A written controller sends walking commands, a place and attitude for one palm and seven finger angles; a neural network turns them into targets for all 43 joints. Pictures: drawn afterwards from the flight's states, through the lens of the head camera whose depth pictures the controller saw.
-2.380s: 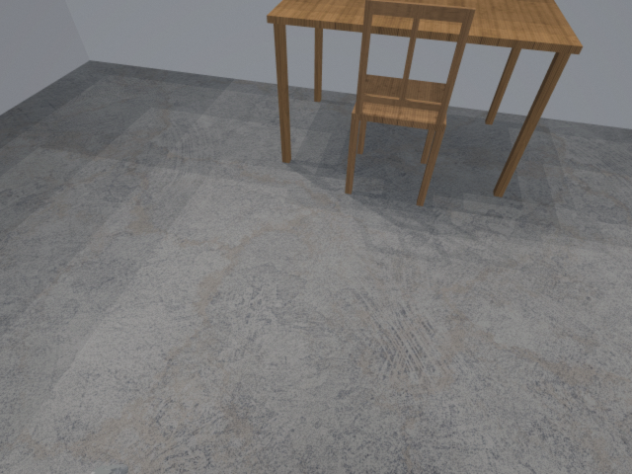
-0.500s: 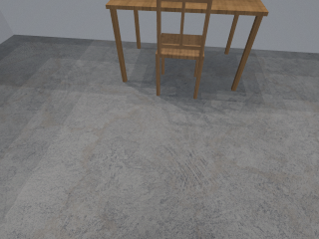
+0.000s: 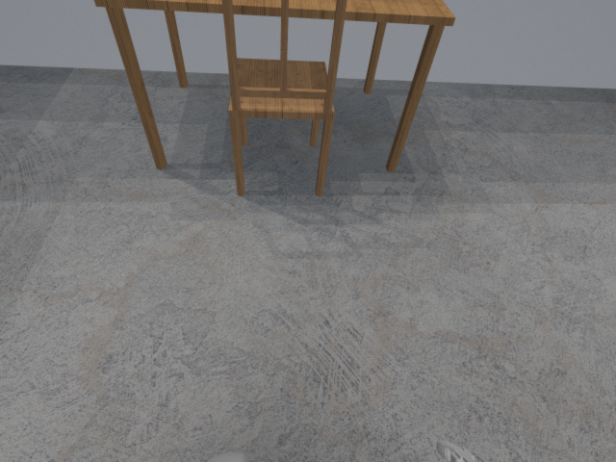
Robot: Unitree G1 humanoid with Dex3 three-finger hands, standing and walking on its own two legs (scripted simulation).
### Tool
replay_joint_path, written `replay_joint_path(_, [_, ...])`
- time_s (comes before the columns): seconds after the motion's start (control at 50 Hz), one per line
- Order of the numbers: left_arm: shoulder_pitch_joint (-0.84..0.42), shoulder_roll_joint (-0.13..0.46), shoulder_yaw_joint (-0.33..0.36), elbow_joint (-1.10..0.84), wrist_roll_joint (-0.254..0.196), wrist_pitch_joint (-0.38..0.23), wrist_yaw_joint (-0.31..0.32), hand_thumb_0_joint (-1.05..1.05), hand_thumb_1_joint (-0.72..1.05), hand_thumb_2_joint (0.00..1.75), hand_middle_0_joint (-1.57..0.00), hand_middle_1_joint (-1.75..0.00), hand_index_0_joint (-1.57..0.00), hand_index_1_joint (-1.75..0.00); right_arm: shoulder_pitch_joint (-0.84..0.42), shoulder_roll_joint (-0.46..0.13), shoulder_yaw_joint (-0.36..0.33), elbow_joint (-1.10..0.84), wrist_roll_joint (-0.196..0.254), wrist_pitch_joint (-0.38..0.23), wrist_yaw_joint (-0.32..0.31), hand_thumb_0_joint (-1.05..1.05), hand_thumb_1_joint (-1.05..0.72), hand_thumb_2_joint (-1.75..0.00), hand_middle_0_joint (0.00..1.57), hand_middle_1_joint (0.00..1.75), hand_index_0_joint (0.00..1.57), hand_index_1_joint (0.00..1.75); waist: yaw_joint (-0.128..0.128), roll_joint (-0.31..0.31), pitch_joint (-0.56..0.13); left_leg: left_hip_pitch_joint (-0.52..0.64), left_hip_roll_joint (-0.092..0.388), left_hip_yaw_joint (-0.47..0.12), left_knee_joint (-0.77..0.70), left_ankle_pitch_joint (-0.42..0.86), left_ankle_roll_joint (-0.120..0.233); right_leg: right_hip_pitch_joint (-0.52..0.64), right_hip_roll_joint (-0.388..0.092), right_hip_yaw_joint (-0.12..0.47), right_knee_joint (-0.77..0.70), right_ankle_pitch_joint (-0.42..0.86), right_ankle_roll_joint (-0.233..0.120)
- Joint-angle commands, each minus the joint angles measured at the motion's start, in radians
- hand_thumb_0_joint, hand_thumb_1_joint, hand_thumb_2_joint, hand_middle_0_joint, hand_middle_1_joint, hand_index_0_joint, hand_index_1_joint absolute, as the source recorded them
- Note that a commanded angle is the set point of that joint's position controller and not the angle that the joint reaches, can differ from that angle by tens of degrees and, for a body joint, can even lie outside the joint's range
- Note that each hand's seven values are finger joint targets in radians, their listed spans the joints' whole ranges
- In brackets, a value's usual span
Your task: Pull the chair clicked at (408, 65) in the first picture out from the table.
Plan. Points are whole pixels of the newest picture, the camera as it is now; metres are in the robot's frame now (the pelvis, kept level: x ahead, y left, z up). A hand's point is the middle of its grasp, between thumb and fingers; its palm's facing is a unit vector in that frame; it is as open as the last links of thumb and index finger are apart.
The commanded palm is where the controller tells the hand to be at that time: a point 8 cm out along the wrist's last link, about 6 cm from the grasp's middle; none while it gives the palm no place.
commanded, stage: walk to a spot facing it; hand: left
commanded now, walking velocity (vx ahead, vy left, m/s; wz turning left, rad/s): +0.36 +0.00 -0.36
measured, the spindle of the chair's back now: (284, 47) +1.27 +0.19 -0.09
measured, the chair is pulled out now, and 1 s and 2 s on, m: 0.00 0.00 0.00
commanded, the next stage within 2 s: turn to face it in 1.08 s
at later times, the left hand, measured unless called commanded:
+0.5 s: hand (261, 330) +0.34 +0.11 -0.15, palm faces -0.18 -0.97 -0.19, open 7.3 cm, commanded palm none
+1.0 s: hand (249, 268) +0.47 +0.16 -0.16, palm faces -0.18 -0.98 -0.11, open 7.4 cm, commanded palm none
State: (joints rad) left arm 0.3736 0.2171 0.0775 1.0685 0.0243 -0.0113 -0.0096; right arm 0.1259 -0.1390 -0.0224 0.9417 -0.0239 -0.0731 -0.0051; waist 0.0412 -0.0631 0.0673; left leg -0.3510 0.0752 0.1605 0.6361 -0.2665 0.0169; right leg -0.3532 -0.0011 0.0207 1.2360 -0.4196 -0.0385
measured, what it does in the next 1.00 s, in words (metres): walks ahead, turning right: right foot, then left foot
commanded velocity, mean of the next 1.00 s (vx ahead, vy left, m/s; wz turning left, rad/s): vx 0.35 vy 0.00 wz -0.27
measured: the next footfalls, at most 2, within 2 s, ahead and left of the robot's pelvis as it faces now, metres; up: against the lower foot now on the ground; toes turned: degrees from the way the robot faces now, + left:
right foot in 0.34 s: +0.26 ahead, -0.15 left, +0.00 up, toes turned -17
left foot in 0.76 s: +0.48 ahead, +0.05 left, +0.00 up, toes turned -1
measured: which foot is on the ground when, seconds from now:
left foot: down 0.00-0.34, up 0.36-0.74, down 0.76-1.00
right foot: up 0.00-0.32, down 0.34-0.78, up 0.80-1.00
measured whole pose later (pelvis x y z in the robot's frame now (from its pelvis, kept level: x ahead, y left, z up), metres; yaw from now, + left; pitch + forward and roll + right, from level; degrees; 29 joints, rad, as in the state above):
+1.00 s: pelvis +0.43 -0.01 +0.02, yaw -16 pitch -2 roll -2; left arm 0.31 0.18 0.08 1.07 0.03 0.01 -0.02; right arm 0.29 -0.14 -0.04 1.04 -0.01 -0.08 -0.03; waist 0.03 -0.05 0.03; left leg -0.14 0.05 0.27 0.41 -0.25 0.06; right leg -0.54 -0.09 -0.02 1.20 -0.21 0.01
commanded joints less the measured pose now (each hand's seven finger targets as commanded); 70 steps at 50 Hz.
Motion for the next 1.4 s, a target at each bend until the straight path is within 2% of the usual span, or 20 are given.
replay_joint_path(0.0, [0.006,-0.009,0.003,-0.092,0.011,0.003,-0.022,0.00,0.90,0.90,-0.20,-0.30,-0.20,-0.30,0.143,-0.122,-0.038,0.030,-0.001,-0.019,-0.018,0.00,-0.90,-0.90,0.20,0.30,0.20,0.30,-0.013,0.184,-0.004,0.059,0.266,-0.224,-0.439,-0.049,0.096,-0.206,-0.109,-0.002,0.033,0.131,0.018])
replay_joint_path(0.24, [-0.309,0.005,-0.007,-0.200,0.010,-0.001,-0.037,0.00,0.90,0.90,-0.20,-0.30,-0.20,-0.30,0.289,-0.191,-0.056,0.099,-0.014,-0.007,-0.006,0.00,-0.90,-0.90,0.20,0.30,0.20,0.30,-0.080,0.162,0.023,0.271,0.276,-0.009,-0.375,0.238,0.094,-0.124,-0.083,-0.140,-0.586,0.193,0.022])
replay_joint_path(0.3, [-0.054,0.084,0.009,-0.112,0.014,-0.024,-0.025,0.00,0.90,0.90,-0.20,-0.30,-0.20,-0.30,0.277,-0.196,-0.050,0.102,-0.003,0.002,0.001,0.00,-0.90,-0.90,0.20,0.30,0.20,0.30,0.047,0.061,-0.118,0.171,0.191,0.095,0.034,0.474,0.024,0.308,-0.019,-0.174,-0.731,0.215,-0.031])
replay_joint_path(0.34, [0.159,0.288,0.055,-0.052,-0.008,-0.036,-0.001,0.00,0.90,0.90,-0.20,-0.30,-0.20,-0.30,0.239,-0.126,-0.028,0.031,0.016,-0.004,0.008,0.00,-0.90,-0.90,0.20,0.30,0.20,0.30,0.102,-0.231,-0.273,-0.303,0.004,0.044,0.595,-0.309,-0.046,0.655,-0.450,0.494,-0.914,0.300,-0.215])
replay_joint_path(0.4, [-0.048,0.172,0.021,-0.089,-0.013,-0.037,0.013,0.00,0.90,0.90,-0.20,-0.30,-0.20,-0.30,0.144,-0.131,-0.043,0.054,0.005,0.011,0.005,0.00,-0.90,-0.90,0.20,0.30,0.20,0.30,0.021,0.019,-0.068,-0.317,0.113,-0.126,0.653,-0.107,-0.031,0.316,-0.360,0.279,-0.978,0.203,-0.166])
replay_joint_path(0.46, [-0.116,0.101,-0.002,-0.089,-0.002,-0.054,0.016,0.00,0.90,0.90,-0.20,-0.30,-0.20,-0.30,0.246,-0.092,-0.037,0.096,-0.007,0.041,0.010,0.00,-0.90,-0.90,0.20,0.30,0.20,0.30,-0.064,-0.051,-0.037,-0.191,0.113,-0.092,0.500,-0.029,-0.056,0.136,-0.268,0.082,-1.018,0.280,-0.120])
replay_joint_path(0.62, [-0.042,0.112,-0.002,-0.042,0.001,-0.064,0.014,0.00,0.90,0.90,-0.20,-0.30,-0.20,-0.30,0.076,-0.068,-0.038,0.021,-0.001,0.028,0.038,0.00,-0.90,-0.90,0.20,0.30,0.20,0.30,-0.028,-0.052,0.013,-0.148,0.076,-0.054,0.104,0.049,-0.048,0.165,-0.251,0.061,-1.035,0.192,-0.122])
replay_joint_path(0.7, [-0.039,0.131,0.003,-0.029,-0.001,-0.054,0.014,0.00,0.90,0.90,-0.20,-0.30,-0.20,-0.30,0.126,-0.103,-0.046,0.030,0.001,0.013,0.034,0.00,-0.90,-0.90,0.20,0.30,0.20,0.30,-0.072,0.022,0.017,0.079,0.027,-0.006,-0.057,0.063,-0.028,0.120,-0.237,0.039,-0.926,0.197,-0.092])
replay_joint_path(0.72, [-0.044,0.110,0.001,-0.032,-0.004,-0.052,0.012,0.00,0.90,0.90,-0.20,-0.30,-0.20,-0.30,0.229,-0.135,-0.053,0.063,-0.003,0.005,0.025,0.00,-0.90,-0.90,0.20,0.30,0.20,0.30,-0.120,0.087,-0.014,0.246,0.018,-0.018,-0.117,0.037,-0.016,0.055,-0.182,-0.008,-0.764,0.277,-0.069])
replay_joint_path(0.76, [-0.030,0.023,-0.014,-0.079,-0.014,-0.050,-0.003,0.00,0.90,0.90,-0.20,-0.30,-0.20,-0.30,0.464,-0.316,-0.089,0.114,-0.018,0.004,0.005,0.00,-0.90,-0.90,0.20,0.30,0.20,0.30,-0.176,0.455,-0.129,0.491,0.405,-0.580,-0.414,-0.178,0.127,-0.245,0.028,-0.136,-0.158,-0.146,0.016])
replay_joint_path(0.78, [-0.067,0.055,-0.009,-0.076,-0.005,-0.046,0.006,0.00,0.90,0.90,-0.20,-0.30,-0.20,-0.30,0.421,-0.273,-0.077,0.122,-0.011,0.009,-0.008,0.00,-0.90,-0.90,0.20,0.30,0.20,0.30,-0.169,0.386,-0.123,0.436,0.416,-0.615,-0.458,-0.262,0.122,-0.293,-0.019,-0.020,-0.001,-0.110,0.001])
replay_joint_path(0.82, [-0.102,0.042,-0.004,-0.054,0.000,-0.039,-0.008,0.00,0.90,0.90,-0.20,-0.30,-0.20,-0.30,0.269,-0.178,-0.050,0.075,-0.005,0.003,-0.011,0.00,-0.90,-0.90,0.20,0.30,0.20,0.30,-0.105,0.170,0.016,0.249,0.361,-0.428,-0.470,-0.218,0.102,-0.319,-0.105,0.003,0.057,0.067,0.008])
replay_joint_path(0.92, [0.011,-0.021,0.004,-0.016,0.009,0.011,-0.007,0.00,0.90,0.90,-0.20,-0.30,-0.20,-0.30,0.229,-0.101,-0.035,0.080,0.007,-0.025,-0.025,0.00,-0.90,-0.90,0.20,0.30,0.20,0.30,-0.018,0.175,-0.003,0.193,0.245,-0.076,-0.452,0.202,0.021,-0.242,-0.112,-0.016,-0.013,0.230,0.050])
replay_joint_path(1.18, [-0.291,-0.045,-0.006,-0.145,0.004,0.019,-0.012,0.00,0.90,0.90,-0.20,-0.30,-0.20,-0.30,0.369,-0.107,-0.043,0.139,-0.005,0.013,-0.032,0.00,-0.90,-0.90,0.20,0.30,0.20,0.30,-0.100,0.214,0.058,0.355,0.269,0.100,-0.289,0.730,0.093,-0.238,-0.066,-0.170,-0.474,0.208,0.044])
replay_joint_path(1.24, [-0.163,-0.035,-0.017,-0.107,0.008,-0.005,0.007,0.00,0.90,0.90,-0.20,-0.30,-0.20,-0.30,0.349,-0.117,-0.039,0.159,0.001,0.018,-0.032,0.00,-0.90,-0.90,0.20,0.30,0.20,0.30,-0.036,0.203,-0.038,0.349,0.253,0.081,-0.127,0.877,0.076,-0.002,-0.016,-0.187,-0.618,0.255,0.014])
replay_joint_path(1.28, [0.033,0.067,-0.006,-0.029,0.011,-0.039,0.028,0.00,0.90,0.90,-0.20,-0.30,-0.20,-0.30,0.352,-0.081,-0.030,0.163,0.020,0.017,-0.020,0.00,-0.90,-0.90,0.20,0.30,0.20,0.30,0.044,0.055,-0.210,0.157,0.158,0.088,0.161,0.542,0.000,0.402,-0.161,-0.078,-0.724,0.748,-0.012])
replay_joint_path(1.3, [0.083,0.145,0.007,-0.010,0.004,-0.052,0.037,0.00,0.90,0.90,-0.20,-0.30,-0.20,-0.30,0.394,-0.020,-0.022,0.148,0.033,0.021,-0.018,0.00,-0.90,-0.90,0.20,0.30,0.20,0.30,0.037,-0.127,-0.306,-0.060,0.019,0.040,0.405,-0.240,-0.038,0.600,-0.432,0.176,-0.690,1.293,-0.133])
replay_joint_path(1.32, [0.073,0.161,-0.002,-0.014,-0.010,-0.048,0.038,0.00,0.90,0.90,-0.20,-0.30,-0.20,-0.30,0.364,-0.028,-0.023,0.140,0.035,0.038,-0.027,0.00,-0.90,-0.90,0.20,0.30,0.20,0.30,0.032,-0.087,-0.312,-0.041,0.010,-0.095,0.527,-0.382,-0.035,0.505,-0.478,0.134,-0.739,1.330,-0.194])
replay_joint_path(1.34, [0.003,0.158,0.000,-0.045,-0.007,-0.043,0.042,0.00,0.90,0.90,-0.20,-0.30,-0.20,-0.30,0.339,-0.024,-0.023,0.121,0.031,0.052,-0.024,0.00,-0.90,-0.90,0.20,0.30,0.20,0.30,0.025,-0.162,-0.294,-0.073,0.018,-0.144,0.589,-0.363,-0.038,0.422,-0.470,0.163,-0.795,1.121,-0.197])
replay_joint_path(1.38, [-0.136,0.100,-0.012,-0.081,-0.009,-0.024,0.053,0.00,0.90,0.90,-0.20,-0.30,-0.20,-0.30,0.277,-0.037,-0.032,0.121,0.017,0.081,-0.020,0.00,-0.90,-0.90,0.20,0.30,0.20,0.30,-0.019,-0.042,-0.124,-0.100,0.048,-0.149,0.626,-0.276,-0.051,0.206,-0.428,0.067,-0.878,0.788,-0.151])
